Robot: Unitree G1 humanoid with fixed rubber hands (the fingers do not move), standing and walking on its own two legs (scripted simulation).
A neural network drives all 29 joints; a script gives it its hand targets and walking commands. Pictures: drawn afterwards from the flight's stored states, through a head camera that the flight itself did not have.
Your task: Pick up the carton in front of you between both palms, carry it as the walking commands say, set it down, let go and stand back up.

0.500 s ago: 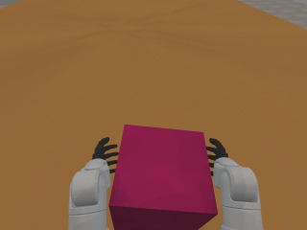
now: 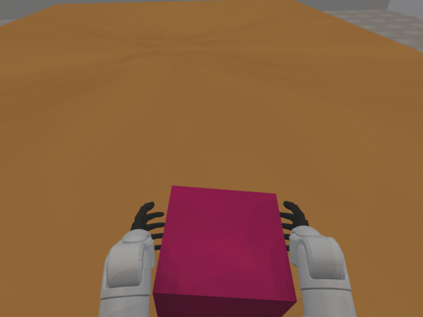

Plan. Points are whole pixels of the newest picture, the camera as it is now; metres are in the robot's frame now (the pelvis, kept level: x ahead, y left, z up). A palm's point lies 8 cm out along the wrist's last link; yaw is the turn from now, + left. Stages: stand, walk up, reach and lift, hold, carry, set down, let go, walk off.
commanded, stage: carry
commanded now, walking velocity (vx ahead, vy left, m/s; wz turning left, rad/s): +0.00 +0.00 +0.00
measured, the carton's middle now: (217, 265) +0.27 +0.01 -0.02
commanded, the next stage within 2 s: hold in 0.94 s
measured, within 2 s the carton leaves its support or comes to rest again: neither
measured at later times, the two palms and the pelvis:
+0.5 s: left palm (146, 248) +0.28 +0.14 +0.04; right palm (299, 244) +0.28 -0.15 +0.04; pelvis -0.02 -0.01 +0.00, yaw +0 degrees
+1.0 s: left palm (150, 251) +0.27 +0.13 +0.04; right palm (306, 244) +0.27 -0.16 +0.05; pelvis -0.02 -0.01 +0.00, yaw -1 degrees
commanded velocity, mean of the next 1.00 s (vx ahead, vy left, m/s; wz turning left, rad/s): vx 0.00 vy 0.00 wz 0.00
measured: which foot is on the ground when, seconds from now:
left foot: down 0.00-1.00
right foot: down 0.00-1.00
